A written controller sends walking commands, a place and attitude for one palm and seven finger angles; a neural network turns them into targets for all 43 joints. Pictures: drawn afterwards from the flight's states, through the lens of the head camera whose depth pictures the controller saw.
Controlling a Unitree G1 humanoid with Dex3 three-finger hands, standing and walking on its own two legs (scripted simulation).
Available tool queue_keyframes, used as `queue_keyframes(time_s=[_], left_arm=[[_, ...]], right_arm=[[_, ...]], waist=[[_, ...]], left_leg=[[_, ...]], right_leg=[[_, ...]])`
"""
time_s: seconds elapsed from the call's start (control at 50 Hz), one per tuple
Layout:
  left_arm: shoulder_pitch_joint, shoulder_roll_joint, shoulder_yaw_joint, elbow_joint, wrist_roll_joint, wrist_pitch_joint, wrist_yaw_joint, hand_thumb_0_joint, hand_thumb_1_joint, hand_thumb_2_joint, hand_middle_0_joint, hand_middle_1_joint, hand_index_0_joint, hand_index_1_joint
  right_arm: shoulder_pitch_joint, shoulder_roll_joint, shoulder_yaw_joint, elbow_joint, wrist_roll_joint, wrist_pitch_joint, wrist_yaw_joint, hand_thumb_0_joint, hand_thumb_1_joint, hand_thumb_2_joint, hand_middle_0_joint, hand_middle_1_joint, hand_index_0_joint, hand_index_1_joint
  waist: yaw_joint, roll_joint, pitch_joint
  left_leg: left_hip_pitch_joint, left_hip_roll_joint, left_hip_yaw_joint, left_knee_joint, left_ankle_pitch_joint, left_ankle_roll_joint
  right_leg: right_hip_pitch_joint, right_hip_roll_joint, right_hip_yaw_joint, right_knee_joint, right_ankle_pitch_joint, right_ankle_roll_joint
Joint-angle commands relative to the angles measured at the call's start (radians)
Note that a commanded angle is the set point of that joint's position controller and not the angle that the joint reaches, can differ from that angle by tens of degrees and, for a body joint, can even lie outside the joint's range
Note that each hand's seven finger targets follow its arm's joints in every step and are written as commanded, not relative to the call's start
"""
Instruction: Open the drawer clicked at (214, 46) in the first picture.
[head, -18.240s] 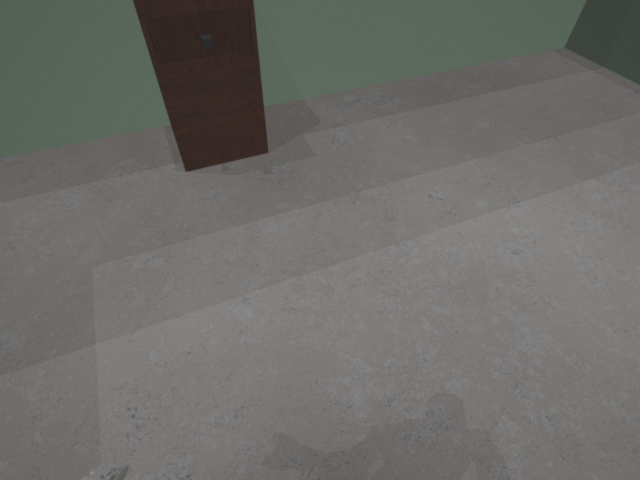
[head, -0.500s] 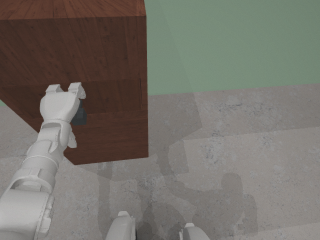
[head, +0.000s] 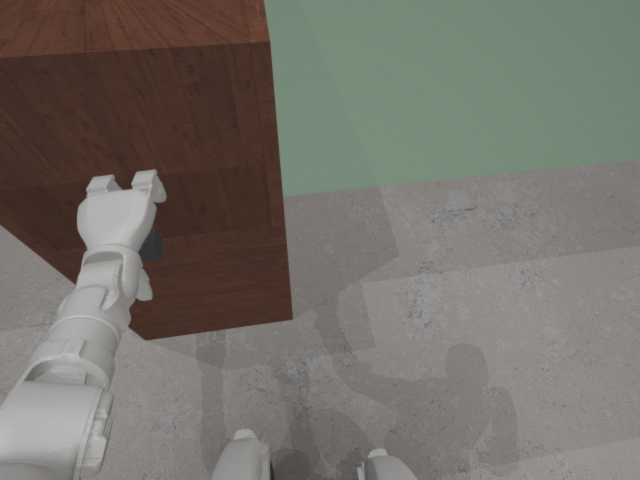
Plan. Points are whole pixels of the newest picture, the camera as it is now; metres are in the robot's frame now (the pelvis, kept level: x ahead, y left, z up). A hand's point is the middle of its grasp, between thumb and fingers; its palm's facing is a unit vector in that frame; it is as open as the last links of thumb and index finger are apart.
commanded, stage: re-aim the fingers above the handle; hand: left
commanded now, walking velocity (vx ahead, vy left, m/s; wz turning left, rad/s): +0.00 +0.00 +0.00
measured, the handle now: (147, 233) +0.48 +0.26 -0.08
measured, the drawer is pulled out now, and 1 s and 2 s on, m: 0.00 0.00 0.00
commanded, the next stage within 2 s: lower the fingers behind the handle in 0.40 s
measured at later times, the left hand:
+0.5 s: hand (127, 242) +0.43 +0.26 -0.01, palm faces -0.04 -0.03 -1.00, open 13.8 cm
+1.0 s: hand (128, 260) +0.42 +0.26 -0.05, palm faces -0.04 -0.03 -1.00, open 13.8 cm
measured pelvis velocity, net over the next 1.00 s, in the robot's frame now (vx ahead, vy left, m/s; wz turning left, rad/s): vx -0.01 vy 0.00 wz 0.00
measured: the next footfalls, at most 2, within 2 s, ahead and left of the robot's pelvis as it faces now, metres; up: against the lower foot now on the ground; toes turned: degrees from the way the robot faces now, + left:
none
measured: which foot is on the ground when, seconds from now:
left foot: down 0.00-1.00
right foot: down 0.00-1.00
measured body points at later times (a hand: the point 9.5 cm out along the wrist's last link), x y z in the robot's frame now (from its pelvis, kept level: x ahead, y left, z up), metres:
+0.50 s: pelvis +0.00 -0.01 +0.00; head +0.10 +0.00 +0.44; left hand +0.43 +0.25 +0.04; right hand +0.05 -0.28 -0.13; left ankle +0.05 +0.13 -0.67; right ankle -0.03 -0.14 -0.67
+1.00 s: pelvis -0.01 +0.00 -0.02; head +0.10 +0.02 +0.42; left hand +0.42 +0.26 +0.01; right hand +0.03 -0.27 -0.15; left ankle +0.05 +0.13 -0.67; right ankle -0.03 -0.14 -0.67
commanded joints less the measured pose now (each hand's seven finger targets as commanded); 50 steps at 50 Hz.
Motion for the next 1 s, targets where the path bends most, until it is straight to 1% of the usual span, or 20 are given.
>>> queue_keyframes(time_s=[0.0, 0.02, 0.06, 0.14, 0.16, 0.18, 0.28, 0.36, 0.4, 0.46, 0.5, 0.52, 0.56, 0.66, 0.7, 0.76, 0.78, 0.92, 0.96, 0.98], left_arm=[[-0.367, 0.295, 0.075, -0.173, -0.009, 0.049, 0.056, 0.000, -0.500, 0.300, -0.300, -1.200, -0.300, -1.200], [-0.388, 0.286, 0.059, -0.185, -0.016, 0.050, 0.047, 0.000, -0.500, 0.300, -0.300, -1.200, -0.300, -1.200], [-0.391, 0.278, 0.051, -0.224, -0.024, 0.036, 0.027, 0.000, -0.500, 0.300, -0.300, -1.200, -0.300, -1.200], [-0.353, 0.235, 0.020, -0.221, -0.040, 0.007, -0.011, 0.000, -0.500, 0.300, -0.300, -1.200, -0.300, -1.200], [-0.328, 0.249, 0.032, -0.207, -0.032, -0.002, -0.013, 0.000, -0.500, 0.300, -0.300, -1.200, -0.300, -1.200], [-0.322, 0.238, 0.023, -0.204, -0.035, -0.006, -0.014, 0.000, -0.500, 0.300, -0.300, -1.200, -0.300, -1.200], [-0.337, 0.245, 0.032, -0.186, -0.021, -0.020, 0.005, 0.000, -0.500, 0.300, -0.300, -1.200, -0.300, -1.200], [-0.365, 0.296, 0.068, -0.198, -0.010, -0.018, 0.025, 0.000, -0.500, 0.300, -0.300, -1.200, -0.300, -1.200], [-0.374, 0.267, 0.050, -0.221, -0.011, -0.015, 0.031, 0.000, -0.500, 0.300, -0.300, -1.200, -0.300, -1.200], [-0.371, 0.311, 0.076, -0.188, -0.013, 0.004, 0.027, 0.000, -0.500, 0.300, -0.300, -1.200, -0.300, -1.200], [-0.350, 0.293, 0.063, -0.182, -0.015, 0.010, 0.019, 0.000, -0.500, 0.300, -0.300, -1.200, -0.300, -1.200], [-0.349, 0.257, 0.034, -0.165, -0.020, 0.013, 0.012, 0.000, -0.500, 0.300, -0.300, -1.200, -0.300, -1.200], [-0.363, 0.259, 0.034, -0.152, -0.021, 0.003, 0.002, 0.000, -0.500, 0.300, -0.300, -1.200, -0.300, -1.200], [-0.328, 0.282, 0.067, -0.179, -0.015, -0.047, 0.001, 0.000, -0.500, 0.300, -0.300, -1.200, -0.300, -1.200], [-0.324, 0.260, 0.059, -0.194, -0.010, -0.058, 0.017, 0.000, -0.500, 0.300, -0.300, -1.200, -0.300, -1.200], [-0.309, 0.285, 0.095, -0.211, -0.002, -0.060, 0.048, 0.000, -0.500, 0.300, -0.300, -1.200, -0.300, -1.200], [-0.288, 0.280, 0.095, -0.201, -0.005, -0.050, 0.055, 0.000, -0.500, 0.300, -0.300, -1.200, -0.300, -1.200], [-0.374, 0.236, 0.044, -0.188, 0.002, 0.002, 0.085, 0.000, -0.500, 0.300, -0.300, -1.200, -0.300, -1.200], [-0.400, 0.261, 0.057, -0.183, 0.008, 0.004, 0.082, 0.000, -0.500, 0.300, -0.300, -1.200, -0.300, -1.200], [-0.399, 0.226, 0.031, -0.183, 0.000, 0.008, 0.077, 0.000, -0.500, 0.300, -0.300, -1.200, -0.300, -1.200]], right_arm=[[0.099, -0.162, -0.054, -0.062, 0.002, -0.013, -0.005, 0.000, -0.900, -0.900, 0.200, 0.300, 0.200, 0.300], [0.101, -0.163, -0.057, -0.062, 0.002, -0.015, -0.010, 0.000, -0.900, -0.900, 0.200, 0.300, 0.200, 0.300], [0.101, -0.157, -0.058, -0.061, 0.005, -0.019, -0.015, 0.000, -0.900, -0.900, 0.200, 0.300, 0.200, 0.300], [0.101, -0.152, -0.057, -0.055, 0.004, -0.025, -0.026, 0.000, -0.900, -0.900, 0.200, 0.300, 0.200, 0.300], [0.098, -0.150, -0.057, -0.054, 0.010, -0.024, -0.027, 0.000, -0.900, -0.900, 0.200, 0.300, 0.200, 0.300], [0.095, -0.153, -0.058, -0.055, 0.006, -0.025, -0.029, 0.000, -0.900, -0.900, 0.200, 0.300, 0.200, 0.300], [0.092, -0.152, -0.056, -0.058, 0.005, -0.026, -0.025, 0.000, -0.900, -0.900, 0.200, 0.300, 0.200, 0.300], [0.086, -0.155, -0.056, -0.065, 0.005, -0.024, -0.020, 0.000, -0.900, -0.900, 0.200, 0.300, 0.200, 0.300], [0.084, -0.152, -0.059, -0.068, 0.003, -0.027, -0.017, 0.000, -0.900, -0.900, 0.200, 0.300, 0.200, 0.300], [0.085, -0.158, -0.053, -0.065, 0.005, -0.021, -0.018, 0.000, -0.900, -0.900, 0.200, 0.300, 0.200, 0.300], [0.085, -0.157, -0.054, -0.066, 0.005, -0.021, -0.018, 0.000, -0.900, -0.900, 0.200, 0.300, 0.200, 0.300], [0.089, -0.155, -0.053, -0.066, 0.005, -0.021, -0.018, 0.000, -0.900, -0.900, 0.200, 0.300, 0.200, 0.300], [0.091, -0.156, -0.053, -0.062, 0.007, -0.024, -0.019, 0.000, -0.900, -0.900, 0.200, 0.300, 0.200, 0.300], [0.092, -0.154, -0.055, -0.058, -0.002, -0.025, -0.019, 0.000, -0.900, -0.900, 0.200, 0.300, 0.200, 0.300], [0.090, -0.152, -0.058, -0.058, -0.007, -0.026, -0.016, 0.000, -0.900, -0.900, 0.200, 0.300, 0.200, 0.300], [0.088, -0.155, -0.061, -0.053, -0.013, -0.024, -0.007, 0.000, -0.900, -0.900, 0.200, 0.300, 0.200, 0.300], [0.090, -0.157, -0.061, -0.052, -0.016, -0.022, -0.004, 0.000, -0.900, -0.900, 0.200, 0.300, 0.200, 0.300], [0.088, -0.161, -0.060, -0.044, -0.017, -0.025, 0.000, 0.000, -0.900, -0.900, 0.200, 0.300, 0.200, 0.300], [0.091, -0.164, -0.059, -0.040, -0.017, -0.028, -0.004, 0.000, -0.900, -0.900, 0.200, 0.300, 0.200, 0.300], [0.092, -0.160, -0.059, -0.042, -0.018, -0.031, -0.005, 0.000, -0.900, -0.900, 0.200, 0.300, 0.200, 0.300]], waist=[[0.011, 0.034, -0.417], [-0.001, 0.025, -0.422], [0.002, 0.050, -0.471], [-0.011, 0.016, -0.408], [-0.001, 0.004, -0.403], [-0.006, 0.019, -0.357], [-0.005, 0.025, -0.332], [0.003, 0.037, -0.401], [0.003, 0.067, -0.420], [0.003, 0.037, -0.406], [0.005, 0.042, -0.409], [-0.006, 0.030, -0.382], [-0.015, 0.003, -0.383], [0.004, 0.041, -0.409], [0.003, 0.052, -0.403], [0.017, 0.067, -0.445], [0.022, 0.074, -0.431], [-0.011, 0.063, -0.431], [-0.012, 0.065, -0.447], [-0.018, 0.075, -0.440]], left_leg=[[0.472, -0.068, 0.031, -0.088, 0.296, 0.046], [0.476, -0.068, 0.032, -0.084, 0.295, 0.050], [0.512, -0.070, 0.037, -0.082, 0.331, 0.050], [0.490, -0.071, 0.036, -0.085, 0.322, 0.054], [0.481, -0.072, 0.038, -0.088, 0.309, 0.053], [0.471, -0.072, 0.039, -0.089, 0.293, 0.054], [0.451, -0.072, 0.031, -0.083, 0.272, 0.052], [0.461, -0.072, 0.031, -0.070, 0.291, 0.051], [0.485, -0.072, 0.031, -0.068, 0.305, 0.048], [0.458, -0.070, 0.031, -0.069, 0.293, 0.049], [0.463, -0.072, 0.034, -0.071, 0.294, 0.049], [0.450, -0.073, 0.034, -0.071, 0.282, 0.050], [0.440, -0.069, 0.031, -0.063, 0.270, 0.053], [0.439, -0.065, 0.025, -0.039, 0.293, 0.049], [0.432, -0.063, 0.023, -0.028, 0.300, 0.048], [0.444, -0.059, 0.018, -0.012, 0.329, 0.043], [0.432, -0.061, 0.019, -0.009, 0.322, 0.041], [0.437, -0.056, 0.002, -0.009, 0.259, 0.040], [0.445, -0.052, -0.006, -0.007, 0.249, 0.039], [0.440, -0.055, -0.002, -0.002, 0.242, 0.041]], right_leg=[[0.060, 0.062, -0.057, -0.153, 0.358, -0.048], [0.071, 0.060, -0.052, -0.158, 0.374, -0.045], [0.095, 0.058, -0.045, -0.158, 0.424, -0.043], [0.105, 0.055, -0.044, -0.171, 0.439, -0.043], [0.097, 0.055, -0.042, -0.171, 0.423, -0.041], [0.085, 0.054, -0.044, -0.177, 0.409, -0.044], [0.039, 0.055, -0.049, -0.166, 0.360, -0.049], [0.044, 0.054, -0.044, -0.149, 0.372, -0.046], [0.040, 0.056, -0.050, -0.145, 0.379, -0.048], [0.050, 0.056, -0.048, -0.144, 0.378, -0.044], [0.054, 0.056, -0.048, -0.149, 0.383, -0.045], [0.050, 0.057, -0.049, -0.152, 0.376, -0.045], [0.034, 0.055, -0.046, -0.150, 0.367, -0.041], [0.003, 0.056, -0.049, -0.118, 0.370, -0.047], [-0.020, 0.058, -0.054, -0.105, 0.368, -0.050], [-0.035, 0.059, -0.058, -0.079, 0.375, -0.052], [-0.034, 0.061, -0.061, -0.075, 0.367, -0.055], [-0.095, 0.064, -0.071, -0.072, 0.285, -0.054], [-0.119, 0.062, -0.072, -0.063, 0.268, -0.053], [-0.118, 0.062, -0.071, -0.066, 0.266, -0.055]])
